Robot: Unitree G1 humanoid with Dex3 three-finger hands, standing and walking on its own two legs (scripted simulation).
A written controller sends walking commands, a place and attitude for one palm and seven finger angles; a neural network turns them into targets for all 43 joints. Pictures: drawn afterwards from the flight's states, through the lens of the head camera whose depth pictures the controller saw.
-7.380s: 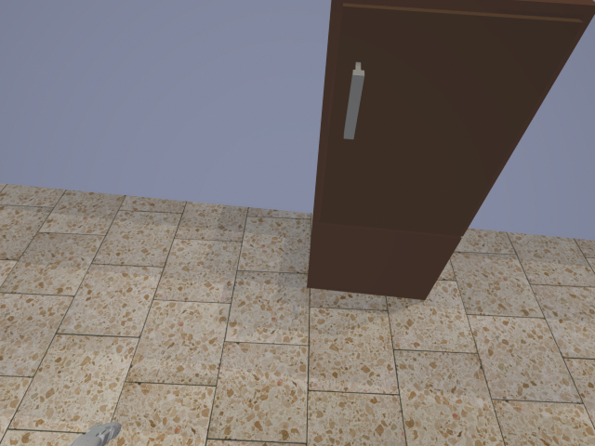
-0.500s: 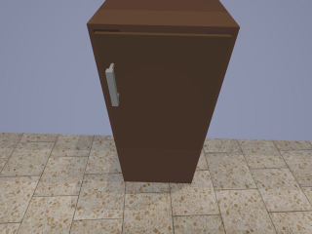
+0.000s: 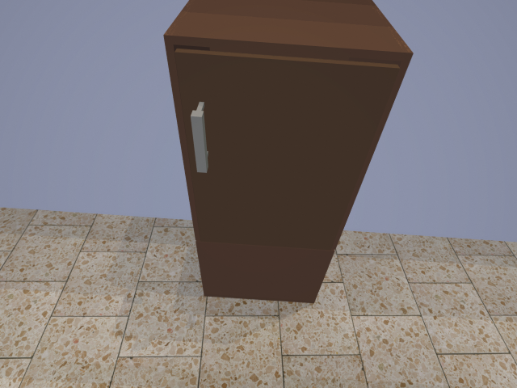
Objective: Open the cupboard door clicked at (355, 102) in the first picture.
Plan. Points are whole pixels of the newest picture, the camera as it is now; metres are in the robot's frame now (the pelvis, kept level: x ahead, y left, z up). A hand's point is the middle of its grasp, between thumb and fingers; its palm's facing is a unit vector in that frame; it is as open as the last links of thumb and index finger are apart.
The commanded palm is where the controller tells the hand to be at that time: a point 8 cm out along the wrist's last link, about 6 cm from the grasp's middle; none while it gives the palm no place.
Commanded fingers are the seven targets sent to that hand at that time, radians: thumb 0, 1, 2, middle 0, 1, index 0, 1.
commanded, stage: shuffle to correct the standing spot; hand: left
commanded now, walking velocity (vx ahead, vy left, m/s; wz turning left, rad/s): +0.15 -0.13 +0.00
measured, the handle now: (201, 137) +0.59 +0.16 +0.07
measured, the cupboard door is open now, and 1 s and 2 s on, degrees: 0 0 0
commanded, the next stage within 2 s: come to a stop and stand still in 0.02 s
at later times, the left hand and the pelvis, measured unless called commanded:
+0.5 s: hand out of the picture +0.04 +0.13 -0.18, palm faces -0.01 -0.98 -0.19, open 7.4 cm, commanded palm none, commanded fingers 0.00 0.90 0.90 -0.20 -0.30 -0.20 -0.30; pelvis +0.05 -0.03 -0.01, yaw -1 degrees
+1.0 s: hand out of the picture +0.11 +0.14 -0.18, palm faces -0.02 -0.98 -0.21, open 7.4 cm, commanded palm none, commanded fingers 0.00 0.90 0.90 -0.20 -0.30 -0.20 -0.30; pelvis +0.08 -0.04 +0.00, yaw -2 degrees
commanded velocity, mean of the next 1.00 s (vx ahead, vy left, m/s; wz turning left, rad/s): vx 0.01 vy -0.01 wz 0.00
